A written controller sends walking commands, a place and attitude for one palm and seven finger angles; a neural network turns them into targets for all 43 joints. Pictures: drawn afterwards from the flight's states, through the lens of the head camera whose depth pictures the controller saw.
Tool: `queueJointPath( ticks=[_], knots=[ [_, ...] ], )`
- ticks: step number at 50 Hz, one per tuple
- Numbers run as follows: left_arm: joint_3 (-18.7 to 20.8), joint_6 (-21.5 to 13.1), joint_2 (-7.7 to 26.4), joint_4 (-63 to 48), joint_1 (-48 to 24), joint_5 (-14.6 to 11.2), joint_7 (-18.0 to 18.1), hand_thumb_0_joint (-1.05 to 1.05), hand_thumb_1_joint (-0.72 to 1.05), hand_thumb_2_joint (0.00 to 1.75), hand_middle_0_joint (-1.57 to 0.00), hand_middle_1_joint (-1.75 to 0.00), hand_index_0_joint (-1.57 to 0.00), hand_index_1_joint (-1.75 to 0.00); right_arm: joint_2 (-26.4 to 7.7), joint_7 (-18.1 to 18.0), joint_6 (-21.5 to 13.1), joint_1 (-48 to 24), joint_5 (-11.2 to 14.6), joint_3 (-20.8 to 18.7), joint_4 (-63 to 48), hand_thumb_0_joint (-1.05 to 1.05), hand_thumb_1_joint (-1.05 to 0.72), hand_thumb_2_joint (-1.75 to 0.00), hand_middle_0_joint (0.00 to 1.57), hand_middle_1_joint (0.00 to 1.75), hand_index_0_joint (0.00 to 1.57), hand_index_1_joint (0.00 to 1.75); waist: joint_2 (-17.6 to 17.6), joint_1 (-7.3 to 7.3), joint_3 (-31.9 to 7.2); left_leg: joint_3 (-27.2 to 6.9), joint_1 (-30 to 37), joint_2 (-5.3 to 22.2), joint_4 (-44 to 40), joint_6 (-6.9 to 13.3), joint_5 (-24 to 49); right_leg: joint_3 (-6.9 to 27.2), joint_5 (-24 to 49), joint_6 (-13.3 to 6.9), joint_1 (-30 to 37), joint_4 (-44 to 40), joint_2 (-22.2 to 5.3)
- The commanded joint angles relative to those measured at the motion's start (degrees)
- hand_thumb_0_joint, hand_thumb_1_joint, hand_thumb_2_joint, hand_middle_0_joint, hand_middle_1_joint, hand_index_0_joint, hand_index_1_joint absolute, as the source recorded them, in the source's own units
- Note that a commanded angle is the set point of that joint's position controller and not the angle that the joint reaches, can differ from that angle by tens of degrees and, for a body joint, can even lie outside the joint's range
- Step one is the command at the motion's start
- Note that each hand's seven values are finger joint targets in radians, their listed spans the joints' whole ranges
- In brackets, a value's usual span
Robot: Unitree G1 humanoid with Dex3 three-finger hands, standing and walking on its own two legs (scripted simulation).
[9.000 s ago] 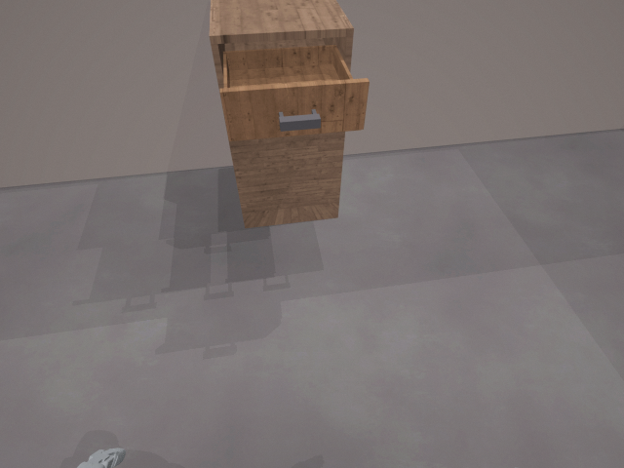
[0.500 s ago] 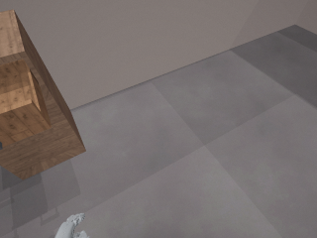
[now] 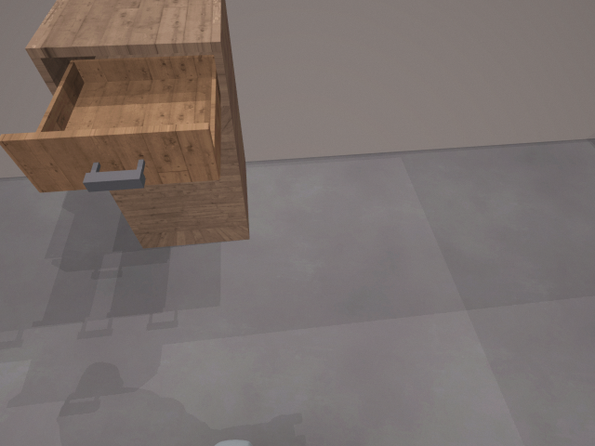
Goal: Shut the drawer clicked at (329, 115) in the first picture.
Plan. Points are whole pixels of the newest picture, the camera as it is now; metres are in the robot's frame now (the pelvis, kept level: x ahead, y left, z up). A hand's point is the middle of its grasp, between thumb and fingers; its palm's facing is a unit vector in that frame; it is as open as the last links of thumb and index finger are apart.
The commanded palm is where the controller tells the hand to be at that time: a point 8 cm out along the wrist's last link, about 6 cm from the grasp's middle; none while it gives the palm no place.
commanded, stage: turn to face it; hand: left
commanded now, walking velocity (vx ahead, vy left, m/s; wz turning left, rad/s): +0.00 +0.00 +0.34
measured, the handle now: (117, 172) +0.56 +0.41 -0.05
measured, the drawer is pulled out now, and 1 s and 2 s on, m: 0.28 0.28 0.28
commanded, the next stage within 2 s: take the last steps up to it in 0.26 s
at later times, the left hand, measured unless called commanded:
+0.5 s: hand out of the picture +0.06 +0.23 -0.15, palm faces +0.17 -0.96 -0.23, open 7.3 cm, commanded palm none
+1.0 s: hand out of the picture -0.07 +0.15 -0.14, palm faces +0.39 -0.90 -0.19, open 7.3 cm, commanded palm none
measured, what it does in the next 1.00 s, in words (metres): walks ahead: left foot, then right foot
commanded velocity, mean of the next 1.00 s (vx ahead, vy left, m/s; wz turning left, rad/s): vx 0.20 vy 0.04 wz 0.16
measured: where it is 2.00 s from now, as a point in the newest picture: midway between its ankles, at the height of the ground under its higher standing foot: (255, 410)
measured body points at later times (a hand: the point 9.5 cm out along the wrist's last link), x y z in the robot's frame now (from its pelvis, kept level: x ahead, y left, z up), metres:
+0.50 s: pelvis +0.00 +0.02 +0.01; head +0.00 +0.02 +0.46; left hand +0.05 +0.28 -0.13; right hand +0.07 -0.21 -0.14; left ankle -0.01 +0.11 -0.73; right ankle +0.02 -0.11 -0.70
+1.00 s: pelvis +0.09 +0.05 +0.01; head +0.11 +0.04 +0.46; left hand -0.09 +0.20 -0.13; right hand +0.20 -0.16 -0.15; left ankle +0.14 +0.22 -0.69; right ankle +0.02 -0.09 -0.73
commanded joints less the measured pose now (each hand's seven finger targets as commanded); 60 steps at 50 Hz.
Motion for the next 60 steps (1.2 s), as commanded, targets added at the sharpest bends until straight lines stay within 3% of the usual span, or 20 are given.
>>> queueJointPath(
  ticks=[1,2,3,4,7,15,22,26,27,28,29,30,36,49,52,53,54,55,56,60],
  knots=[
    [2.18,-0.67,6.89,-5.21,0.36,-1.15,0.09,0.00,0.90,0.90,-0.20,-0.30,-0.20,-0.30,-12.51,-0.48,-3.39,8.93,-0.26,-2.37,-3.32,0.00,-0.90,-0.90,0.20,0.30,0.20,0.30,15.67,-5.47,-13.90,-21.22,24.78,17.08,-18.64,8.48,39.36,3.36,-4.46,1.81,-17.25,20.53,0.39],
    [1.01,-0.14,5.64,-6.60,-2.80,-0.73,0.45,0.00,0.90,0.90,-0.20,-0.30,-0.20,-0.30,-15.13,-1.06,-2.88,12.16,0.35,-2.74,-2.06,0.00,-0.90,-0.90,0.20,0.30,0.20,0.30,17.65,-6.66,-14.65,-25.07,23.64,22.86,-16.93,14.39,58.74,9.38,-20.13,2.45,-20.86,27.22,2.68],
    [1.31,0.29,6.65,-6.15,-3.43,-0.50,0.61,0.00,0.90,0.90,-0.20,-0.30,-0.20,-0.30,-13.45,-1.48,-2.71,11.16,0.03,-2.20,-1.77,0.00,-0.90,-0.90,0.20,0.30,0.20,0.30,12.45,-5.94,-13.00,-19.86,21.25,22.41,-16.08,15.62,56.94,11.96,-17.30,1.62,-20.25,31.24,1.50],
    [1.38,0.57,6.18,-4.74,-4.27,-0.39,0.81,0.00,0.90,0.90,-0.20,-0.30,-0.20,-0.30,-10.97,-2.11,-3.09,8.70,-0.11,-1.52,-2.01,0.00,-0.90,-0.90,0.20,0.30,0.20,0.30,16.67,-5.27,-11.27,-17.83,18.20,18.05,-16.67,13.97,55.76,13.55,-13.75,1.85,-20.20,32.14,1.56],
    [1.60,0.42,6.70,-2.05,-2.34,-0.65,0.01,0.00,0.90,0.90,-0.20,-0.30,-0.20,-0.30,-7.48,-2.52,-3.26,2.53,-0.06,-0.01,-3.57,0.00,-0.90,-0.90,0.20,0.30,0.20,0.30,10.74,-2.23,-6.89,-12.49,14.15,12.89,-17.75,12.08,49.24,13.62,-5.48,2.25,-19.36,34.04,2.55],
    [1.09,0.71,5.67,-1.64,-3.35,-0.72,0.20,0.00,0.90,0.90,-0.20,-0.30,-0.20,-0.30,-6.18,-2.39,-3.51,5.52,0.06,0.22,-2.02,0.00,-0.90,-0.90,0.20,0.30,0.20,0.30,8.73,-2.37,-5.74,-14.62,13.03,11.64,-21.20,12.85,40.07,13.48,-2.08,3.02,-16.52,24.93,4.16],
    [0.54,-0.29,3.11,-2.26,-5.83,-0.48,-0.34,0.00,0.90,0.90,-0.20,-0.30,-0.20,-0.30,-5.56,-2.28,-3.50,7.87,-0.78,-0.04,-0.27,0.00,-0.90,-0.90,0.20,0.30,0.20,0.30,10.38,-3.22,-4.29,-20.94,8.02,11.20,-24.13,14.17,13.93,11.90,-5.97,0.96,-10.02,11.42,6.74],
    [0.78,-1.82,2.49,0.08,0.42,-0.18,-0.99,0.00,0.90,0.90,-0.20,-0.30,-0.20,-0.30,-4.79,-2.11,-3.77,7.18,-0.45,0.13,0.52,0.00,-0.90,-0.90,0.20,0.30,0.20,0.30,6.71,0.15,-2.92,-21.35,-3.20,7.59,-21.42,11.97,-4.55,10.22,0.26,-0.50,5.33,-4.80,8.62],
    [1.09,-2.55,3.74,1.53,4.08,0.06,-0.81,0.00,0.90,0.90,-0.20,-0.30,-0.20,-0.30,-3.19,-2.04,-4.01,7.15,-0.14,0.30,0.71,0.00,-0.90,-0.90,0.20,0.30,0.20,0.30,2.28,1.77,-3.07,-18.16,-8.95,3.96,-14.83,9.55,-7.35,12.89,0.84,-1.17,13.18,-11.87,6.21],
    [1.91,-3.26,8.28,2.67,8.05,0.81,-0.21,0.00,0.90,0.90,-0.20,-0.30,-0.20,-0.30,0.79,-1.86,-4.41,8.27,0.59,1.12,0.16,0.00,-0.90,-0.90,0.20,0.30,0.20,0.30,-10.74,3.07,-3.91,-9.33,-19.61,-2.82,0.36,6.04,-8.79,27.82,-10.50,-4.65,21.10,-19.86,-6.54],
    [2.50,-3.18,11.46,2.87,11.62,0.15,0.15,0.00,0.90,0.90,-0.20,-0.30,-0.20,-0.30,-0.62,-1.54,-4.40,4.54,-0.18,0.77,-2.07,0.00,-0.90,-0.90,0.20,0.30,0.20,0.30,-14.80,5.13,-0.62,-5.92,-25.30,-4.43,11.83,4.13,-11.51,42.85,-15.51,-9.99,16.32,-26.57,-17.58],
    [2.28,-3.03,10.68,2.53,10.00,-0.24,0.43,0.00,0.90,0.90,-0.20,-0.30,-0.20,-0.30,-3.29,-1.05,-4.09,3.32,-0.89,-0.13,-2.45,0.00,-0.90,-0.90,0.20,0.30,0.20,0.30,-6.44,3.37,2.58,-7.91,-24.88,-1.47,17.85,3.88,-7.73,41.29,-18.72,-12.29,10.31,-28.88,-19.15],
    [0.17,-5.55,2.19,4.25,6.18,-0.53,0.37,0.00,0.90,0.90,-0.20,-0.30,-0.20,-0.30,1.24,0.43,-2.71,10.18,-0.82,-0.29,3.52,0.00,-0.90,-0.90,0.20,0.30,0.20,0.30,-5.82,-1.92,6.28,-4.86,-19.18,2.07,24.24,1.90,11.98,18.98,-1.02,-6.69,0.49,-28.51,-6.90],
    [0.24,-6.25,2.53,11.96,17.10,0.39,0.87,0.00,0.90,0.90,-0.20,-0.30,-0.20,-0.30,4.46,1.32,-4.99,-3.00,-0.20,1.53,0.04,0.00,-0.90,-0.90,0.20,0.30,0.20,0.30,-9.82,1.97,3.72,2.28,-13.49,2.60,-0.29,3.18,10.44,12.49,24.73,-8.46,9.62,-20.90,-7.69],
    [0.79,-5.69,3.61,11.91,14.59,0.24,0.76,0.00,0.90,0.90,-0.20,-0.30,-0.20,-0.30,2.48,0.46,-6.31,6.85,-0.47,1.03,2.88,0.00,-0.90,-0.90,0.20,0.30,0.20,0.30,-7.47,-3.02,-1.94,4.59,5.04,-1.04,-9.64,5.26,10.33,9.44,30.34,-7.30,5.13,-7.30,-5.63],
    [0.57,-5.71,2.03,11.89,15.23,-0.03,0.60,0.00,0.90,0.90,-0.20,-0.30,-0.20,-0.30,-0.83,-0.26,-6.91,15.76,-0.76,0.34,5.68,0.00,-0.90,-0.90,0.20,0.30,0.20,0.30,-0.46,-6.41,-8.31,2.22,17.70,1.04,-13.23,5.73,12.68,7.57,27.00,-5.90,1.54,5.86,-2.73],
    [0.14,-5.52,-1.28,11.53,19.21,-0.82,0.14,0.00,0.90,0.90,-0.20,-0.30,-0.20,-0.30,-7.89,-1.15,-7.44,21.95,-1.27,-1.22,7.17,0.00,-0.90,-0.90,0.20,0.30,0.20,0.30,15.68,-7.09,-16.55,-16.64,32.53,16.41,-14.19,9.92,18.44,4.02,0.63,-3.09,-13.01,22.60,4.91],
    [-0.65,-5.13,-1.85,9.17,15.80,-0.70,0.26,0.00,0.90,0.90,-0.20,-0.30,-0.20,-0.30,-10.78,-1.91,-6.94,26.34,-0.05,-1.59,7.89,0.00,-0.90,-0.90,0.20,0.30,0.20,0.30,18.39,-8.35,-17.87,-26.49,34.12,22.99,-19.55,12.61,25.91,9.49,-15.12,-2.84,-20.72,34.58,7.49],
    [-0.05,-4.94,-1.11,8.25,12.24,-0.75,0.50,0.00,0.90,0.90,-0.20,-0.30,-0.20,-0.30,-9.64,-2.25,-6.45,23.41,-0.04,-1.39,7.56,0.00,-0.90,-0.90,0.20,0.30,0.20,0.30,10.68,-7.49,-13.54,-24.57,29.35,24.51,-21.04,14.63,25.51,12.58,-13.19,-3.94,-23.12,39.64,4.95],
    [0.53,-3.87,-2.97,9.92,8.92,-0.32,-0.71,0.00,0.90,0.90,-0.20,-0.30,-0.20,-0.30,0.95,-2.64,-8.33,10.76,0.06,1.49,5.60,0.00,-0.90,-0.90,0.20,0.30,0.20,0.30,5.66,-1.61,-1.28,-7.75,7.22,16.28,-25.32,11.07,30.48,13.38,0.40,-2.60,-18.34,38.36,1.17]
  ],
)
